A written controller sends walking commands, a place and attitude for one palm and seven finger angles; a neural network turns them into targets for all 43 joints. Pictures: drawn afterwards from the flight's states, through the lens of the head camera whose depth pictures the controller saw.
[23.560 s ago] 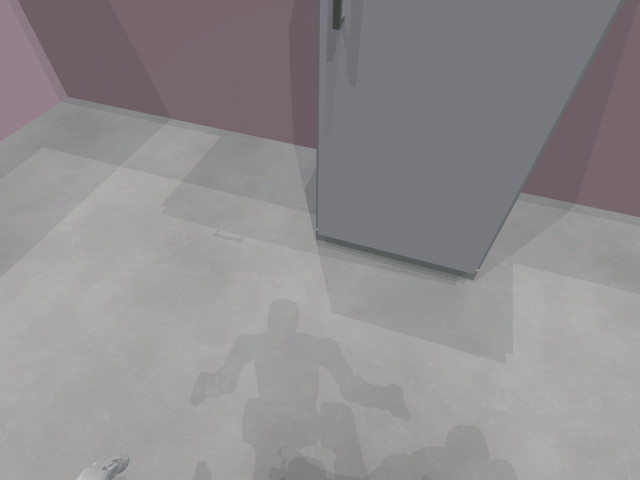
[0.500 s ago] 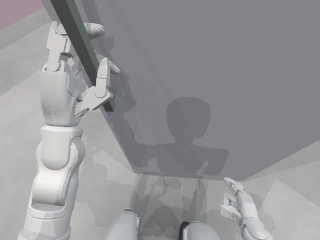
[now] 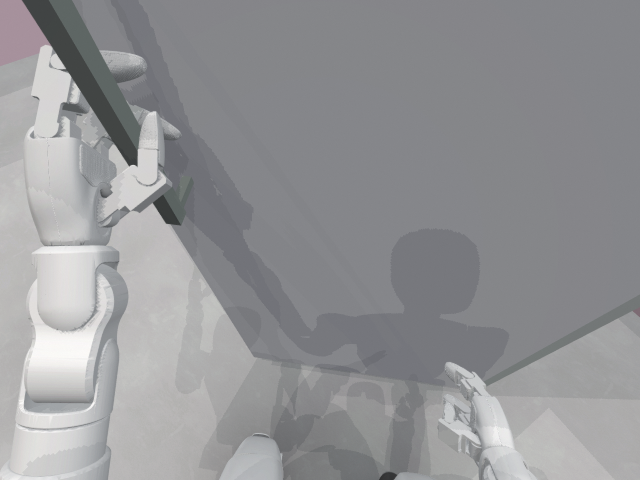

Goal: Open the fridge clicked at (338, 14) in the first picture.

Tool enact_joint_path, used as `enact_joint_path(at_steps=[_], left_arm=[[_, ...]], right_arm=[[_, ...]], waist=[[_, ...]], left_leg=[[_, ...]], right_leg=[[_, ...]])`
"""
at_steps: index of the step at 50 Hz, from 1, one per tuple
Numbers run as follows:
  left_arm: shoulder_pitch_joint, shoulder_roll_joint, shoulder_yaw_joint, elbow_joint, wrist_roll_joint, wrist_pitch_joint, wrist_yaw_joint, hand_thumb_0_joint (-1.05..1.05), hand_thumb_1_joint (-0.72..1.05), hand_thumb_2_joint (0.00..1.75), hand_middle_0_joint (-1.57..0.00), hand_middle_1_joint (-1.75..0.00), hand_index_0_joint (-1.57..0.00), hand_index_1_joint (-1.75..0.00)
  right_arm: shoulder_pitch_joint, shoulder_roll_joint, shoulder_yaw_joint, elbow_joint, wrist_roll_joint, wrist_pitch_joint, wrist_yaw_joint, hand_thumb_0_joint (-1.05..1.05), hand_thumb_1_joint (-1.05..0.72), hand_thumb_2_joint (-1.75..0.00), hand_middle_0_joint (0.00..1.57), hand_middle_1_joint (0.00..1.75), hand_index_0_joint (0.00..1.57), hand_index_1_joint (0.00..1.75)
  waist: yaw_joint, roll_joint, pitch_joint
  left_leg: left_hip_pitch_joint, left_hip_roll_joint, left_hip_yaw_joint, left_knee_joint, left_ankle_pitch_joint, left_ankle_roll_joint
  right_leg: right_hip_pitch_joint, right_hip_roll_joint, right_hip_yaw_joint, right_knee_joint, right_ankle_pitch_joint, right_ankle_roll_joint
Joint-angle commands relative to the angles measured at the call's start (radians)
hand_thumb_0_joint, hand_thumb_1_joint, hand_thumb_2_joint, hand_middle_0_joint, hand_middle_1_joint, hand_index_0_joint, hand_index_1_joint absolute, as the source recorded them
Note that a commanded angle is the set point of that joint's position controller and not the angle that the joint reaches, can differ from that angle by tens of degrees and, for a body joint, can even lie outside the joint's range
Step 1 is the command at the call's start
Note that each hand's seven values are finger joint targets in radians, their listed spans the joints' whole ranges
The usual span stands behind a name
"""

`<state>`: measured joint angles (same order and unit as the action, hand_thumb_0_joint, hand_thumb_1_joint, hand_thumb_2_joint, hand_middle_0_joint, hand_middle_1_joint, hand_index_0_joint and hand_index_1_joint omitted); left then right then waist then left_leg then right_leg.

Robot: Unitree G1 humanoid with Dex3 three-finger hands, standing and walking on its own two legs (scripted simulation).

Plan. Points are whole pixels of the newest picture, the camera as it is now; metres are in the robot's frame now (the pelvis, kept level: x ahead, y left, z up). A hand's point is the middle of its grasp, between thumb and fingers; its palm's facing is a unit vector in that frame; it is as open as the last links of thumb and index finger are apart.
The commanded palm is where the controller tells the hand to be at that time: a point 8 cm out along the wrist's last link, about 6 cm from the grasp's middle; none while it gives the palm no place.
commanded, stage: walk backward, drawing the door open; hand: left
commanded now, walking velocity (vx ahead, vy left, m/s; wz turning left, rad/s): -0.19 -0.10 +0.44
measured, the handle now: (122, 93) +0.36 +0.19 +0.27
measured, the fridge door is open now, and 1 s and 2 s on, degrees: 48 75 78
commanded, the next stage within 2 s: stop walking and hold the door back in 1.02 s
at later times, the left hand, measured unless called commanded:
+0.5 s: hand (120, 314) +0.21 +0.15 +0.23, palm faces +0.41 -0.90 -0.17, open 6.6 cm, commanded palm +0.16 +0.19 +0.23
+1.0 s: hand out of the picture +0.07 +0.10 +0.23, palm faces +0.53 -0.83 -0.18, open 7.0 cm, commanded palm +0.01 +0.13 +0.23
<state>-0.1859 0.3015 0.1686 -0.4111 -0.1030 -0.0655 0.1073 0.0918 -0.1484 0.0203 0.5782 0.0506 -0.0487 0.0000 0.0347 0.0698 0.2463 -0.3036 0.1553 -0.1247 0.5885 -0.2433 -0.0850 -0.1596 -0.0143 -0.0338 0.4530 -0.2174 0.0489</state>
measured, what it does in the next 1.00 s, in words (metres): steps to the right, turning left: left foot, then right foot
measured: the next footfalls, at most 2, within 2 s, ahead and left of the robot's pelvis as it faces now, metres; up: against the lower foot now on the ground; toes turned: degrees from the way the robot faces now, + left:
left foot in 0.28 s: -0.03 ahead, +0.05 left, +0.00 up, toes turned +12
right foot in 0.54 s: -0.03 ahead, -0.25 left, +0.00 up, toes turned +9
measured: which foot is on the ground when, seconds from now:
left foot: up 0.00-0.26, down 0.28-0.56, up 0.58-0.78, down 0.80-1.00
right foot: down 0.00-0.28, up 0.30-0.52, down 0.54-0.80, up 0.82-1.00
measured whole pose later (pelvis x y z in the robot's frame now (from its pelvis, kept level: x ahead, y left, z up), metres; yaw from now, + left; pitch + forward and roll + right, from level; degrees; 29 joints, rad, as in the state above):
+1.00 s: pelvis -0.16 -0.19 +0.01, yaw +27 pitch -2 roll -3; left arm -0.18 0.32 0.13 -0.40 -0.07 -0.03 0.09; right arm 0.16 -0.16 -0.01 0.60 0.03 -0.07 -0.03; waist -0.02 0.04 0.21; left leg -0.28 0.06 -0.06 0.48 -0.17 -0.01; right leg -0.33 0.01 -0.04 0.78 -0.47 0.04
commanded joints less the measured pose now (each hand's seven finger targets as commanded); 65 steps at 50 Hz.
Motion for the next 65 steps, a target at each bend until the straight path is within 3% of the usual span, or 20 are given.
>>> enact_joint_path(at_steps=[1,3,11,13,15,18,25,27,29,32,38,39,40,42,46,53,56,57,60,65], left_arm=[[-0.253,0.247,0.210,-0.247,0.010,-0.106,0.013,0.00,0.90,0.90,-0.45,-1.40,-0.45,-1.40],[-0.204,0.199,0.187,-0.272,0.014,-0.123,0.037,0.00,0.90,0.90,-0.45,-1.40,-0.45,-1.40],[-0.157,0.204,0.198,-0.261,0.025,-0.130,0.061,0.00,0.90,0.90,-0.45,-1.40,-0.45,-1.40],[-0.176,0.202,0.165,-0.262,0.003,-0.129,0.057,0.00,0.90,0.90,-0.45,-1.40,-0.45,-1.40],[-0.286,0.226,0.151,-0.356,0.019,-0.162,0.032,0.00,0.90,0.90,-0.45,-1.40,-0.45,-1.40],[-0.291,0.222,0.161,-0.269,0.038,-0.153,0.027,0.00,0.90,0.90,-0.45,-1.40,-0.45,-1.40],[-0.371,0.212,0.164,-0.207,0.011,-0.118,0.009,0.00,0.90,0.90,-0.45,-1.40,-0.45,-1.40],[-0.354,0.267,0.201,-0.165,0.011,-0.105,0.010,0.00,0.90,0.90,-0.45,-1.40,-0.45,-1.40],[-0.364,0.297,0.251,-0.182,-0.008,-0.088,0.015,0.00,0.90,0.90,-0.45,-1.40,-0.45,-1.40],[-0.263,0.253,0.240,-0.228,-0.003,-0.093,0.029,0.00,0.90,0.90,-0.45,-1.40,-0.45,-1.40],[-0.183,0.186,0.163,-0.270,-0.002,-0.096,0.042,0.00,0.90,0.90,-0.45,-1.40,-0.45,-1.40],[-0.209,0.184,0.138,-0.291,-0.009,-0.103,0.039,0.00,0.90,0.90,-0.45,-1.40,-0.45,-1.40],[-0.232,0.174,0.114,-0.310,-0.014,-0.109,0.031,0.00,0.90,0.90,-0.45,-1.40,-0.45,-1.40],[-0.370,0.224,0.124,-0.365,0.023,-0.126,-0.001,0.00,0.90,0.90,-0.45,-1.40,-0.45,-1.40],[-0.313,0.141,0.070,-0.335,0.016,-0.099,-0.008,0.00,0.90,0.90,-0.45,-1.40,-0.45,-1.40],[-0.358,0.159,0.088,-0.274,0.001,-0.089,-0.017,0.00,0.90,0.90,-0.45,-1.40,-0.45,-1.40],[-0.371,0.261,0.179,-0.245,0.001,-0.074,-0.006,0.00,0.90,0.90,-0.45,-1.40,-0.45,-1.40],[-0.300,0.186,0.134,-0.061,-0.006,-0.038,0.004,0.00,0.90,0.90,-0.45,-1.40,-0.45,-1.40],[-0.417,0.242,0.190,0.087,0.017,-0.063,0.036,0.00,0.90,0.90,-0.45,-1.40,-0.45,-1.40],[-0.569,0.236,0.125,0.246,0.040,-0.096,0.032,0.00,0.90,0.90,-0.45,-1.40,-0.45,-1.40]], right_arm=[[-0.045,-0.135,-0.087,-0.171,-0.002,-0.051,-0.039,0.00,-0.90,-0.90,0.20,0.30,0.20,0.30],[-0.102,-0.081,-0.038,-0.155,-0.016,-0.041,-0.047,0.00,-0.90,-0.90,0.20,0.30,0.20,0.30],[-0.011,-0.123,-0.070,-0.155,-0.032,-0.006,-0.080,0.00,-0.90,-0.90,0.20,0.30,0.20,0.30],[-0.014,-0.164,-0.085,-0.174,-0.018,-0.009,-0.083,0.00,-0.90,-0.90,0.20,0.30,0.20,0.30],[-0.053,-0.136,-0.056,-0.170,-0.031,-0.034,-0.057,0.00,-0.90,-0.90,0.20,0.30,0.20,0.30],[-0.022,-0.169,-0.077,-0.115,-0.019,-0.065,-0.049,0.00,-0.90,-0.90,0.20,0.30,0.20,0.30],[-0.014,-0.182,-0.057,-0.128,-0.012,-0.077,-0.048,0.00,-0.90,-0.90,0.20,0.30,0.20,0.30],[0.004,-0.161,-0.046,-0.125,-0.003,-0.072,-0.053,0.00,-0.90,-0.90,0.20,0.30,0.20,0.30],[-0.008,-0.161,-0.081,-0.153,0.001,-0.064,-0.058,0.00,-0.90,-0.90,0.20,0.30,0.20,0.30],[-0.081,-0.116,-0.042,-0.149,-0.027,-0.045,-0.068,0.00,-0.90,-0.90,0.20,0.30,0.20,0.30],[0.002,-0.116,-0.060,-0.151,-0.037,-0.024,-0.088,0.00,-0.90,-0.90,0.20,0.30,0.20,0.30],[-0.005,-0.135,-0.074,-0.165,-0.032,-0.028,-0.089,0.00,-0.90,-0.90,0.20,0.30,0.20,0.30],[-0.016,-0.162,-0.083,-0.172,-0.027,-0.039,-0.076,0.00,-0.90,-0.90,0.20,0.30,0.20,0.30],[-0.059,-0.126,-0.056,-0.132,-0.037,-0.060,-0.053,0.00,-0.90,-0.90,0.20,0.30,0.20,0.30],[0.002,-0.170,-0.093,-0.107,-0.013,-0.077,-0.039,0.00,-0.90,-0.90,0.20,0.30,0.20,0.30],[-0.015,-0.161,-0.053,-0.127,-0.008,-0.078,-0.042,0.00,-0.90,-0.90,0.20,0.30,0.20,0.30],[-0.029,-0.111,-0.053,-0.148,0.004,-0.065,-0.052,0.00,-0.90,-0.90,0.20,0.30,0.20,0.30],[-0.021,-0.150,-0.080,-0.126,0.006,-0.068,-0.061,0.00,-0.90,-0.90,0.20,0.30,0.20,0.30],[-0.072,-0.107,-0.027,-0.079,-0.030,-0.042,-0.083,0.00,-0.90,-0.90,0.20,0.30,0.20,0.30],[-0.072,-0.126,-0.030,-0.078,-0.047,-0.019,-0.100,0.00,-0.90,-0.90,0.20,0.30,0.20,0.30]], waist=[[-0.026,-0.479,-0.471],[-0.039,-0.236,-0.468],[-0.049,-0.218,-0.564],[-0.047,-0.033,-0.549],[-0.036,0.254,-0.521],[-0.051,0.126,-0.430],[-0.032,0.132,-0.467],[-0.045,-0.030,-0.473],[-0.036,-0.388,-0.470],[-0.041,-0.203,-0.452],[-0.070,-0.201,-0.532],[-0.068,-0.091,-0.527],[-0.043,0.106,-0.518],[-0.066,0.176,-0.448],[-0.059,0.127,-0.472],[-0.038,0.128,-0.463],[-0.046,-0.363,-0.457],[-0.035,-0.419,-0.434],[-0.050,-0.230,-0.443],[-0.006,-0.314,-0.451]], left_leg=[[-0.058,-0.156,0.060,0.511,-0.338,0.066],[-0.119,-0.150,0.065,0.549,-0.314,0.063],[0.111,-0.158,0.198,-0.167,0.025,0.079],[0.288,0.007,0.078,-0.280,0.446,0.131],[0.370,0.253,-0.213,-0.238,0.915,0.281],[0.335,0.200,-0.119,-0.161,0.776,0.281],[0.152,0.097,-0.083,-0.113,0.346,0.185],[0.118,-0.030,0.004,0.031,0.110,0.123],[-0.044,-0.167,0.110,0.376,-0.255,0.063],[-0.093,-0.143,0.102,0.411,-0.317,0.063],[0.160,-0.148,0.231,-0.242,0.080,0.081],[0.279,-0.042,0.142,-0.280,0.279,0.117],[0.394,0.182,-0.135,-0.294,0.668,0.221],[0.298,0.294,-0.436,-0.277,0.660,0.336],[0.297,0.174,-0.149,-0.189,0.494,0.257],[0.146,0.062,-0.153,-0.133,0.253,0.180],[-0.057,-0.194,0.125,0.378,-0.276,0.060],[-0.145,-0.178,0.063,0.549,-0.323,0.060],[-0.215,-0.163,0.078,0.603,-0.209,0.052],[-0.078,-0.189,0.216,0.121,-0.180,0.083]], right_leg=[[0.147,-0.378,0.261,-0.083,0.685,-0.197],[0.182,-0.354,0.170,0.003,0.669,-0.233],[0.166,-0.280,0.064,0.130,0.626,-0.165],[0.024,-0.161,-0.013,0.281,0.400,-0.086],[-0.201,-0.044,0.028,0.468,-0.353,-0.018],[-0.232,-0.026,0.048,0.385,-0.269,-0.020],[0.124,-0.004,0.006,-0.067,-0.014,0.000],[0.151,-0.109,0.058,-0.179,0.189,-0.036],[0.093,-0.366,0.254,-0.144,0.327,-0.200],[0.103,-0.371,0.113,-0.026,0.456,-0.241],[0.093,-0.248,-0.045,0.213,0.455,-0.125],[-0.015,-0.187,-0.081,0.334,0.330,-0.080],[-0.196,-0.068,-0.095,0.488,-0.055,-0.029],[-0.308,-0.052,0.075,0.622,-0.359,-0.001],[-0.180,-0.010,0.043,0.403,-0.262,-0.008],[0.146,0.027,0.006,-0.124,-0.030,-0.001],[0.107,-0.329,0.201,-0.179,0.288,-0.178],[0.101,-0.399,0.343,-0.154,0.371,-0.237],[0.163,-0.348,0.178,-0.046,0.544,-0.193],[0.172,-0.332,0.195,-0.104,0.398,-0.162]])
